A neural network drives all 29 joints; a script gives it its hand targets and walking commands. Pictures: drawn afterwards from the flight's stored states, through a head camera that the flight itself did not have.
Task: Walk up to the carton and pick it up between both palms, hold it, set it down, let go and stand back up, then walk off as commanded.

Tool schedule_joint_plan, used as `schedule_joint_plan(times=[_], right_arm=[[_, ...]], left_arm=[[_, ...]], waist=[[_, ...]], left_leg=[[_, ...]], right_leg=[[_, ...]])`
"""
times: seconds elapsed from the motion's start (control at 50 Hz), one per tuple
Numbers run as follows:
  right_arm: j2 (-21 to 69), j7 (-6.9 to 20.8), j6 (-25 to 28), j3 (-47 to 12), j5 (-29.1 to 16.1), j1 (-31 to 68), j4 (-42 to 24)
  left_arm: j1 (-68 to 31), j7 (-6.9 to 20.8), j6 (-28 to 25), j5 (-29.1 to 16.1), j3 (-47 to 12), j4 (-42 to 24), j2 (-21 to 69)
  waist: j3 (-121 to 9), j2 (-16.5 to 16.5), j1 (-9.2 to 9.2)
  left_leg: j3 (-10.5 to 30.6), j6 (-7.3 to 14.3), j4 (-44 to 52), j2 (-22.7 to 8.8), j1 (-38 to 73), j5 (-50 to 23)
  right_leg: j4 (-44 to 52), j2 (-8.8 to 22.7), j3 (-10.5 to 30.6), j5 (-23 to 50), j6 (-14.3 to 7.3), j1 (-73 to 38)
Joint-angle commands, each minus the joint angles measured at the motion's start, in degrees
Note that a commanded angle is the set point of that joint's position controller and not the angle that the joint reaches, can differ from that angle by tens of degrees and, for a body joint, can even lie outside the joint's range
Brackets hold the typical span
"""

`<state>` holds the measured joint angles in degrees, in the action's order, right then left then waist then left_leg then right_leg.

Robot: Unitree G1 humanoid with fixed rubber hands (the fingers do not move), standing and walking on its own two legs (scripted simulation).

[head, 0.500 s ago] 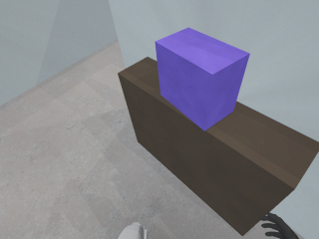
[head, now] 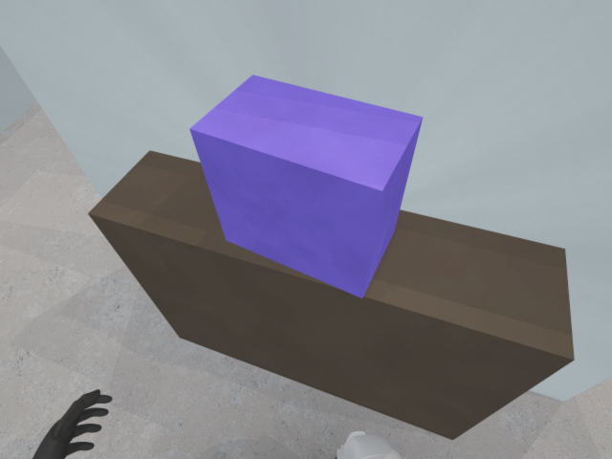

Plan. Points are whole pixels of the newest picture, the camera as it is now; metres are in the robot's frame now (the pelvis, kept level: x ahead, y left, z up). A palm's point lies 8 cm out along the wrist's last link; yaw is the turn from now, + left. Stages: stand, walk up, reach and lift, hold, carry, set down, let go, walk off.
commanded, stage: walk up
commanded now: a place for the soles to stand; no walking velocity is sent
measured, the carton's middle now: (308, 188) +0.52 -0.06 +0.04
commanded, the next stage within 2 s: none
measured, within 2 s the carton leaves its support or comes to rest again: neither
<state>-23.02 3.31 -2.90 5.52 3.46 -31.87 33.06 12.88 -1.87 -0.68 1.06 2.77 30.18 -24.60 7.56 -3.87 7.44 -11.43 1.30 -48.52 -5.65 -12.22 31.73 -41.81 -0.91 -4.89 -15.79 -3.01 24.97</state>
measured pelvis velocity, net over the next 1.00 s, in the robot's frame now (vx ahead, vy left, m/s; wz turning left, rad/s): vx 0.13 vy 0.18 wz -0.43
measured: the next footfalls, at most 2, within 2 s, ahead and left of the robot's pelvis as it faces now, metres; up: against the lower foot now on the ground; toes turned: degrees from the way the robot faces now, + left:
left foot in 0.34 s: +0.24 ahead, +0.26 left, +0.00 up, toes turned -25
right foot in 0.66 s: +0.17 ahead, +0.03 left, +0.00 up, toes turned -18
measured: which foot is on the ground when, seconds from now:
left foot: down 0.00-0.00, up 0.02-0.32, down 0.34-1.00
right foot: down 0.00-0.34, up 0.36-0.64, down 0.66-0.92, up 0.94-1.00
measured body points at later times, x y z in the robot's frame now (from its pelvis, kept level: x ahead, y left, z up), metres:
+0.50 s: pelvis +0.11 +0.16 -0.03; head +0.14 +0.16 +0.42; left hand +0.26 +0.50 -0.11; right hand +0.21 -0.14 -0.10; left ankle +0.18 +0.30 -0.70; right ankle +0.09 +0.01 -0.65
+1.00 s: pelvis +0.13 +0.18 +0.01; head +0.16 +0.19 +0.45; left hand +0.39 +0.40 -0.10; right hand +0.07 -0.15 -0.07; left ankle +0.21 +0.29 -0.70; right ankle +0.10 +0.05 -0.66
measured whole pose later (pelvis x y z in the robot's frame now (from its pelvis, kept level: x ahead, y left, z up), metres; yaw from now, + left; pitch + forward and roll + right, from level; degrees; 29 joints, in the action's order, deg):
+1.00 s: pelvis +0.13 +0.18 +0.01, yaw -25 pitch -6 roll +0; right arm -24.8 -1.8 0.8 0.3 0.6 -18.5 38.7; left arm 11.0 1.2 5.8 -0.2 3.6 39.8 -23.8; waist 7.9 3.3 1.0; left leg -5.1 -0.2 -45.0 -4.2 -16.3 22.8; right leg -60.6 -4.9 8.7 -30.4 0.0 24.0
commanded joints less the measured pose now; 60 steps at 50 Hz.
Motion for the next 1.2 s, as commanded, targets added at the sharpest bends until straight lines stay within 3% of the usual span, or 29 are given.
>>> schedule_joint_plan(times=[0.0,0.04,0.12,0.24,0.28,0.3,0.32,0.34,0.36,0.38,0.44,0.48,0.54,0.62,0.64,0.66,0.68,0.7,0.74,0.78,0.8,0.86,0.9,0.92,0.94,1.04,1.12,1.16,1.18], right_arm=[[-13.87,-0.61,1.04,4.28,-0.17,12.32,-13.94],[-13.53,-0.44,1.22,4.03,-0.59,12.87,-13.51],[-11.22,0.02,0.22,3.06,0.09,9.02,-9.97],[-10.09,0.06,0.21,3.06,-1.66,9.73,-11.11],[-11.81,-0.53,0.87,3.55,-2.61,1.96,-7.12],[-13.93,-0.73,1.02,4.07,-2.89,0.65,-5.83],[-17.76,-1.63,1.96,5.11,-2.19,3.72,-7.57],[-22.22,-1.93,1.96,5.26,-2.38,8.16,-11.57],[-22.08,-2.39,2.69,5.23,-2.6,13.6,-12.88],[-21.18,-2.94,3.37,5.47,-2.63,14.36,-11.67],[-19.33,-4.12,4.0,3.57,-3.04,17.89,-10.82],[-19.95,-4.16,4.76,3.3,-2.7,17.73,-10.12],[-18.82,-5.28,4.81,2.34,-2.28,14.22,-8.01],[-19.49,-5.81,3.57,1.97,-3.13,15.55,-7.08],[-18.34,-5.64,3.27,1.16,-3.52,15.68,-6.45],[-15.04,-5.34,3.49,0.41,-4.37,15.24,-6.87],[-16.14,-5.73,2.75,0.34,-5.73,18.61,-8.24],[-15.48,-6.46,2.48,0.04,-4.65,20.25,-7.57],[-15.61,-5.99,3.57,0.17,-5.34,18.43,-5.81],[-15.98,-6.56,4.12,0.21,-5.02,10.42,-0.9],[-15.92,-6.58,4.25,-0.48,-4.71,9.93,-0.66],[-13.94,-6.1,4.61,-0.28,-3.79,6.04,3.51],[-22.03,-6.19,4.69,1.51,-2.87,9.65,0.81],[-23.86,-6.38,5.09,1.65,-2.32,10.21,1.08],[-22.23,-6.42,5.36,1.56,-2.6,13.23,0.35],[-18.42,-6.08,5.5,1.28,-1.98,13.89,0.84],[-16.47,-4.76,4.11,0.8,-2.26,15.21,0.35],[-12.35,-4.02,4.29,-0.47,-3.38,13.21,0.74],[-12.31,-4.45,3.6,-0.35,-4.67,16.37,0.6]], left_arm=[[19.58,-5.25,-0.44,0.49,9.14,-2.41,-19.81],[13.37,-5.5,-1.19,1.07,6.92,-3.56,-17.04],[9.2,-5.29,-2.56,1.12,5.29,-3.86,-16.08],[2.58,-3.72,-1.67,0.32,5.15,-6.91,-15.91],[-0.37,-2.43,-0.21,-0.86,4.85,-8.94,-14.57],[1.82,-2.28,0.91,-0.67,3.93,-8.3,-11.49],[3.59,-1.98,0.81,-2.07,3.41,-9.25,-10.32],[6.61,-2.51,0.92,-2.58,3.73,-10.71,-10.38],[6.91,-2.93,1.25,-1.77,5.01,-9.8,-13.27],[3.6,-2.71,1.22,-1.51,6.05,-8.46,-15.39],[6.85,-0.69,1.61,-0.95,5.91,-4.25,-13.52],[9.57,0.72,2.41,-0.8,6.18,-2.29,-12.46],[4.72,2.62,2.63,-0.41,5.76,-2.8,-10.89],[7.29,3.13,2.33,0.34,5.84,-0.3,-11.48],[8.65,3.2,2.17,0.31,5.42,0.26,-12.0],[10.96,2.72,1.9,1.2,7.17,1.61,-17.53],[6.97,2.53,2.03,-0.9,7.06,0.74,-18.49],[7.16,2.46,1.66,0.17,6.58,1.03,-16.59],[5.59,1.79,2.42,-0.42,6.27,1.02,-15.84],[-1.88,1.79,3.03,-0.93,5.12,0.33,-13.89],[-2.69,2.31,3.45,-0.59,4.53,0.74,-12.67],[-4.23,2.62,4.0,-1.36,3.91,1.47,-10.96],[-2.09,1.95,4.01,-2.08,3.92,2.51,-9.79],[-4.53,1.48,4.8,-0.88,5.29,1.87,-12.16],[-4.03,1.85,4.88,-1.03,5.89,2.9,-13.96],[-3.0,4.02,3.12,-1.07,5.18,5.41,-9.56],[0.38,3.19,2.05,-0.75,4.04,9.61,-9.4],[2.88,2.28,0.99,-0.35,5.95,10.59,-13.92],[-0.01,2.17,1.06,-0.58,5.22,10.6,-15.15]], waist=[[-12.86,7.37,-16.55],[-11.31,-1.33,-12.06],[-9.94,6.22,-5.95],[-6.31,19.46,-4.82],[-8.58,15.55,-1.4],[-5.83,6.39,-0.69],[-5.39,-3.82,-0.61],[-10.28,-9.4,-2.58],[-8.45,-8.77,-4.24],[-4.8,-1.35,-2.94],[-2.41,-5.41,-5.09],[-1.66,-10.36,-7.06],[-3.41,-10.84,-5.22],[-7.49,-9.48,-8.43],[-7.4,-5.28,-9.96],[-11.42,10.52,-12.5],[-10.43,16.2,-13.74],[-8.72,15.33,-14.04],[-9.27,10.25,-12.07],[-8.61,17.0,-8.51],[-9.44,13.87,-8.63],[-11.52,9.06,-5.46],[-9.6,-7.15,-4.59],[-0.4,-6.07,-5.06],[1.17,-0.38,-5.61],[-0.42,-11.57,-4.64],[-1.19,-8.0,-7.76],[-9.08,8.1,-8.73],[-9.53,12.79,-9.72]], left_leg=[[18.35,-3.28,-33.14,-1.23,-36.06,2.85],[17.87,-2.58,-34.21,-1.49,-34.17,-0.93],[18.57,-2.71,-27.99,-3.48,-26.33,0.54],[11.1,-1.7,-11.12,0.31,-7.87,-10.34],[6.82,-2.14,-0.88,5.29,10.44,-19.15],[8.48,-1.5,7.2,4.6,10.21,-10.61],[24.99,2.43,15.9,-6.29,4.22,-7.16],[44.92,11.97,25.4,-22.54,-1.06,-8.47],[52.08,16.81,28.01,-26.18,-5.09,-2.91],[45.93,15.9,27.74,-23.55,-6.76,-7.15],[32.07,10.79,21.91,-17.25,-7.35,-5.37],[32.21,9.96,21.76,-16.77,-4.74,-11.14],[25.32,10.51,18.26,-16.61,1.93,-26.28],[16.71,6.8,11.38,-14.49,-1.82,-38.55],[12.48,5.03,4.3,-11.98,-7.1,-38.24],[7.04,-0.19,-10.3,-3.49,-19.14,-25.99],[6.0,-2.09,-14.6,3.89,-18.45,3.8],[11.64,-1.1,-16.91,2.52,-18.74,10.96],[14.08,-0.75,-15.5,0.54,-18.52,6.22],[10.58,-0.9,-8.54,1.47,-11.17,0.34],[9.23,-0.75,-4.97,2.12,-10.53,0.01],[8.79,-0.53,18.9,4.03,8.45,-15.67],[41.51,8.24,31.38,-21.41,2.57,-14.12],[44.4,14.4,33.63,-24.83,-9.31,-7.35],[38.54,13.58,32.56,-22.3,-7.97,-4.25],[21.82,6.9,27.66,-11.45,0.95,-7.72],[12.61,4.47,19.84,-9.98,-6.94,-19.25],[7.31,-0.35,6.35,-3.7,-15.57,-15.33],[8.58,-1.49,1.66,1.51,-12.01,0.63]], right_leg=[[17.42,27.55,52.93,-11.76,-19.34,-33.69],[18.64,23.24,44.54,-15.7,-15.31,-25.16],[11.3,18.96,32.76,9.17,-12.82,-13.78],[6.55,10.69,22.32,11.04,-6.9,7.22],[-1.84,6.9,17.53,-6.85,-1.14,18.93],[-11.56,3.72,14.61,-14.63,-0.59,19.07],[-23.69,-1.3,12.15,-12.99,2.23,20.88],[-35.6,-3.16,9.78,-22.57,4.09,17.85],[-41.52,-0.85,12.83,-22.64,3.2,17.51],[-43.62,0.89,16.74,-18.46,2.71,17.61],[-34.44,2.08,13.79,-13.93,2.21,13.81],[-28.71,2.38,12.04,-16.1,3.59,12.23],[-17.57,2.34,9.33,-21.2,3.16,9.08],[-1.19,-0.11,3.76,-6.54,1.19,-7.51],[9.49,-0.41,5.66,-0.09,0.44,-15.71],[10.49,10.89,25.87,11.35,-3.91,-24.99],[13.26,16.64,34.85,18.06,-13.72,-18.81],[13.65,16.99,36.57,19.33,-16.63,-15.83],[11.61,15.62,28.28,20.36,-13.26,-18.93],[10.0,12.71,23.81,26.95,-11.67,-11.33],[9.8,11.38,23.37,26.23,-10.54,-11.76],[0.37,6.3,19.31,9.02,-4.17,-1.0],[-16.43,-5.01,13.77,-19.27,3.13,5.55],[-24.56,-2.19,17.8,-21.69,2.96,4.34],[-29.01,-1.27,19.25,-17.58,2.65,4.31],[-9.5,-0.5,12.26,-14.79,3.42,2.81],[12.98,0.1,3.99,1.3,3.01,-15.89],[16.71,7.73,20.37,6.86,-0.48,-28.39],[21.16,16.61,32.71,-2.49,-8.18,-16.57]])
